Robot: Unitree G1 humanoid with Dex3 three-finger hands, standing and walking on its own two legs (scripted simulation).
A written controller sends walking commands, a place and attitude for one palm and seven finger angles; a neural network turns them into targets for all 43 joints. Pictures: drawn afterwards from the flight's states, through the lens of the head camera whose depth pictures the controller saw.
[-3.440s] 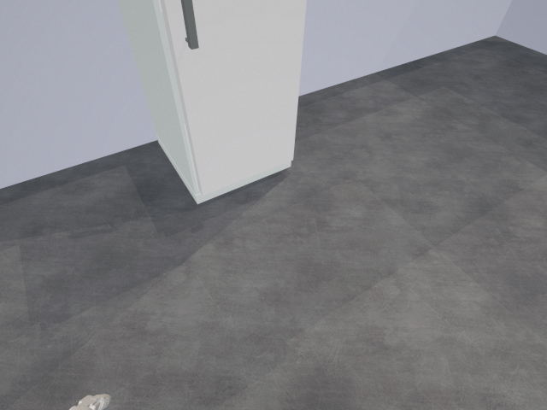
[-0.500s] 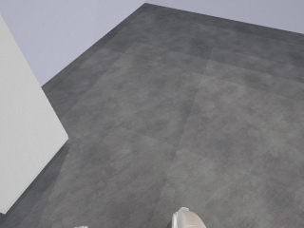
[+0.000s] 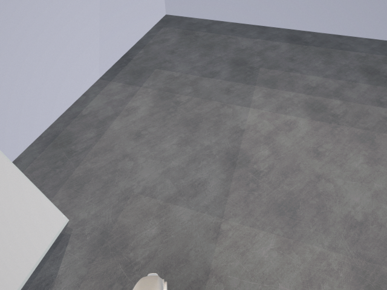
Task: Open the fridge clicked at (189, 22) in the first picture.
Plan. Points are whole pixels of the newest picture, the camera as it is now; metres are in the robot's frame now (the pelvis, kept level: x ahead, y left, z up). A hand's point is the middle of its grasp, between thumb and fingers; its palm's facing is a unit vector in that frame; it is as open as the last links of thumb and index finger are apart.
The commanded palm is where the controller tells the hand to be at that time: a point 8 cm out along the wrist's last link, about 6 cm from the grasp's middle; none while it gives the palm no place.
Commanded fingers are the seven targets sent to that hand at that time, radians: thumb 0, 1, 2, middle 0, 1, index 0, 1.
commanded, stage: turn to face it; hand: left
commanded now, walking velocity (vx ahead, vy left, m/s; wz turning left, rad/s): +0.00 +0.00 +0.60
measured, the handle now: out of the picture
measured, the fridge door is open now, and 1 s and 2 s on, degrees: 0 0 0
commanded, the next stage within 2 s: take the last steps up to it in 1.98 s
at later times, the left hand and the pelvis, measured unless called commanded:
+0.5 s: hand out of the picture +0.11 +0.26 -0.17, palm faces +0.28 -0.93 -0.25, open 7.4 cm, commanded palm none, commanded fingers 0.00 0.90 0.90 -0.20 -0.30 -0.20 -0.30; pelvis +0.06 +0.03 +0.00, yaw +15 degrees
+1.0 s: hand out of the picture +0.02 +0.16 -0.15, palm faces +0.56 -0.78 -0.27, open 7.4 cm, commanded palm none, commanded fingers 0.00 0.90 0.90 -0.20 -0.30 -0.20 -0.30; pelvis +0.08 -0.04 +0.00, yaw +35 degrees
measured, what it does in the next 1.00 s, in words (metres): steps on the spot, turning left: left foot, then right foot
